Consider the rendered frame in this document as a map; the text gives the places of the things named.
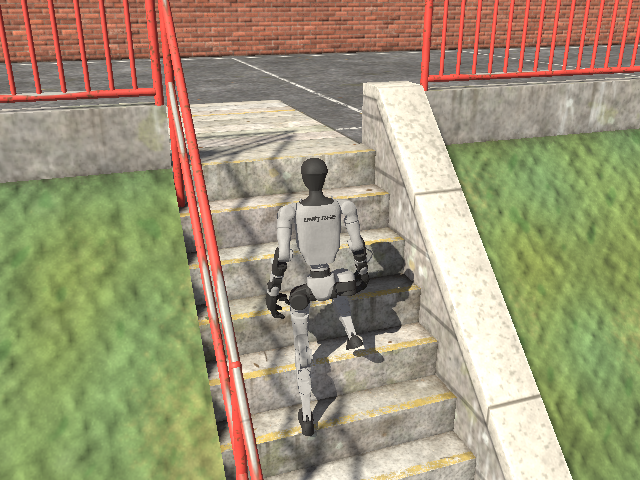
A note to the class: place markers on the robot right forearm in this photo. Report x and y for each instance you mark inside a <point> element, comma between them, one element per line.
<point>361,260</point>

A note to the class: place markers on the left robot upper arm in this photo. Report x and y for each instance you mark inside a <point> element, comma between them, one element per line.
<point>284,231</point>

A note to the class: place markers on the right robot shin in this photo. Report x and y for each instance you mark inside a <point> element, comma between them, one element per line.
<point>343,311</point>

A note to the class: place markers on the right robot upper arm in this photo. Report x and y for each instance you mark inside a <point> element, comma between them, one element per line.
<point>351,221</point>

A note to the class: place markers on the left robot hand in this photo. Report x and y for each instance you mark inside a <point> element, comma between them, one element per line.
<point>273,307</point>

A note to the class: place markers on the right robot hand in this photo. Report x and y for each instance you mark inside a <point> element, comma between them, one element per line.
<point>365,279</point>

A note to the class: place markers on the robot left forearm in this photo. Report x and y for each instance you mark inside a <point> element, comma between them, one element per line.
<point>276,276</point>

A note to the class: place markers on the humanoid robot torso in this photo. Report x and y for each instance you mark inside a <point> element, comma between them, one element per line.
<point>318,231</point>

